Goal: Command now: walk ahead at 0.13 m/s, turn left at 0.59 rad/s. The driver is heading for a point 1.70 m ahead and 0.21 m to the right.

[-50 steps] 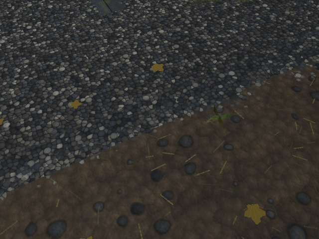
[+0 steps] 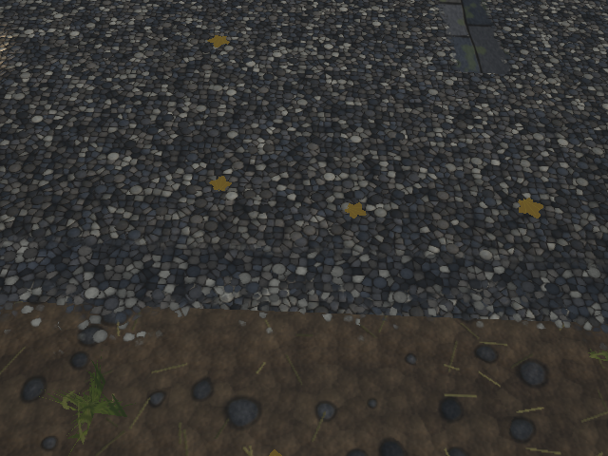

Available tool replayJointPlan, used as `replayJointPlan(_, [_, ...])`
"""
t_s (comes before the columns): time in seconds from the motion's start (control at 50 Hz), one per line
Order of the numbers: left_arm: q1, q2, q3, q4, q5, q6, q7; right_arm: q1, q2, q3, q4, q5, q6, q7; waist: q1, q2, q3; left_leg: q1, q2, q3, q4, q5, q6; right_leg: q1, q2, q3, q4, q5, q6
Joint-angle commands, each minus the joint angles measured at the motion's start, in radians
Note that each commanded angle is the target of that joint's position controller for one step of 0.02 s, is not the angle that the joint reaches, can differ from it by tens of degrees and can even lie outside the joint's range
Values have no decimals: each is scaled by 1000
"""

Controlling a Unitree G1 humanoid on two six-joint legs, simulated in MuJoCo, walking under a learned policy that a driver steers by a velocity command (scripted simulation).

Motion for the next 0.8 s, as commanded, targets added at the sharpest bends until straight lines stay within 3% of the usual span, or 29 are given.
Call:
replayJointPlan(0.02, [-69,89,19,-84,-4,-34,-7,-47,-186,-57,-79,4,-1,0,13,164,-41,65,214,-321,-108,84,163,23,33,-13,-94,-5,-9])
replayJointPlan(0.06, [-13,93,22,-68,-1,-37,-11,-93,-172,-53,-96,14,9,-3,61,151,-68,56,182,-330,-36,194,125,145,29,-20,-253,115,-25])
replayJointPlan(0.08, [22,114,29,-58,7,-37,-9,-102,-149,-47,-105,16,10,-5,76,126,-91,11,151,-310,18,162,85,259,-21,-5,-318,223,-46])
replayJointPlan(0.1, [70,167,40,-59,22,-31,-1,-78,-94,-29,-114,4,8,-5,72,7,-152,-95,94,-232,177,-48,30,415,-193,129,-322,296,-111])
replayJointPlan(0.12, [59,230,47,-49,47,-16,3,-15,-62,-20,-133,6,4,-6,9,-262,-118,-306,-55,-29,362,-400,-32,465,-372,380,-347,433,-269])
replayJointPlan(0.14, [71,172,37,-53,33,-14,2,9,-155,-44,-115,-8,-1,-8,30,-239,-101,-369,6,6,574,-452,-85,433,-448,455,-351,427,-363])
replayJointPlan(0.16, [45,122,19,-62,21,-12,6,9,-194,-60,-94,-5,1,-5,29,-171,-78,-378,32,6,669,-387,-108,404,-400,364,-337,420,-348])
replayJointPlan(0.18, [12,99,11,-66,16,-7,9,10,-183,-62,-74,-5,8,-6,18,-128,-64,-373,41,12,698,-335,-128,383,-331,269,-324,403,-301])
replayJointPlan(0.2, [-7,94,7,-65,8,-2,10,1,-166,-59,-72,-5,15,-7,20,-121,-51,-379,45,12,696,-292,-139,370,-302,223,-321,406,-277])
replayJointPlan(0.24, [-3,108,5,-50,12,7,13,-23,-105,-38,-76,-2,20,-1,26,-123,-48,-320,46,54,627,-238,-153,326,-259,131,-323,528,-274])
replayJointPlan(0.3, [-14,117,5,-34,12,19,12,-67,-50,-11,-90,-9,17,7,37,-158,-85,-175,73,117,409,-204,-152,303,-231,51,-307,590,-271])
replayJointPlan(0.36, [12,139,6,-13,1,26,3,-87,-65,-11,-91,-5,18,11,54,-176,-92,-57,74,153,210,-128,-136,298,-248,62,-290,571,-276])
replayJointPlan(0.4, [7,127,-5,-3,-14,27,-2,-46,-63,-14,-70,-8,18,13,19,-152,-81,77,58,178,-27,59,-100,257,-228,51,-255,472,-239])
replayJointPlan(0.42, [50,102,-16,16,-15,20,-5,-58,-82,-16,-78,-16,17,10,22,-123,-77,174,80,136,-113,160,-73,206,-207,42,-247,380,-182])
replayJointPlan(0.44, [76,67,-32,17,15,7,-11,-49,-134,-23,-95,-25,18,0,38,-21,-121,300,204,0,-85,403,-37,135,-159,-2,-184,231,-103])
replayJointPlan(0.46, [137,17,-48,22,32,-2,-15,-108,-156,-20,-98,-40,21,-4,112,165,-131,233,293,-77,-39,417,56,138,-85,-81,-179,8,-38])
replayJointPlan(0.48, [92,50,-46,28,34,2,-10,-138,-80,-4,-105,-36,15,8,74,147,-117,145,269,-70,-44,274,87,216,-93,-76,-208,24,-7])
replayJointPlan(0.5, [60,84,-38,32,29,5,-9,-141,-59,3,-102,-37,9,17,56,112,-76,131,215,-31,-39,188,54,207,-82,-86,-207,78,2])
replayJointPlan(0.56, [70,97,-35,51,21,15,-2,-107,-83,-1,-81,-31,-7,20,45,105,-38,122,181,-8,-17,263,16,200,-87,-82,-206,166,1])
replayJointPlan(0.6, [89,77,-41,70,15,17,0,-71,-80,0,-68,-25,-4,14,35,112,-58,141,176,-19,-35,72,33,190,-52,-129,-163,39,-3])
replayJointPlan(0.66, [19,73,-39,44,-4,5,-1,22,-146,-19,-45,-11,0,9,-21,182,55,120,296,-254,-194,-398,144,-15,-19,-151,9,-151,-31])
replayJointPlan(0.68, [-7,80,-35,31,-11,-4,-4,46,-150,-20,-34,-11,-10,7,-30,200,89,124,336,-322,-230,-429,171,-82,-34,-119,81,-215,-51])
replayJointPlan(0.72, [-12,93,-27,21,-27,-27,-18,61,-141,-21,-23,-7,-34,4,-25,199,93,176,393,-381,-249,-381,200,-184,-82,-57,192,-288,-98])
replayJointPlan(0.76, [-7,86,-29,28,-31,-45,-34,19,-131,-21,-29,4,-43,6,-2,142,76,171,372,-300,-251,-299,171,-143,-101,-62,109,-244,-130])
replayJointPlan(0.8, [56,68,-35,66,-23,-55,-49,-52,-143,-24,-41,11,-40,14,45,115,38,64,297,-157,-233,-155,134,73,-64,-118,-42,-57,-133])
